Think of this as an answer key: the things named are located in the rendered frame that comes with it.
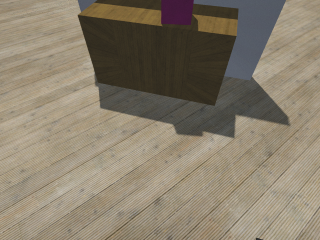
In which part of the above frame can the carton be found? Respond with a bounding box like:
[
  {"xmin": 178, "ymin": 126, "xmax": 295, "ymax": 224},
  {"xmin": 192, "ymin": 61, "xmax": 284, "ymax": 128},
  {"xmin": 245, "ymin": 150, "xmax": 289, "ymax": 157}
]
[{"xmin": 161, "ymin": 0, "xmax": 194, "ymax": 25}]

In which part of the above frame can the pedestal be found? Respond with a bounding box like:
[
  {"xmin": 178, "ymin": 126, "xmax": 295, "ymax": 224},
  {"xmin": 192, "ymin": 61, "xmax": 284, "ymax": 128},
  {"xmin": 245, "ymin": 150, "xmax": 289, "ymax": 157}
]
[{"xmin": 77, "ymin": 0, "xmax": 239, "ymax": 106}]

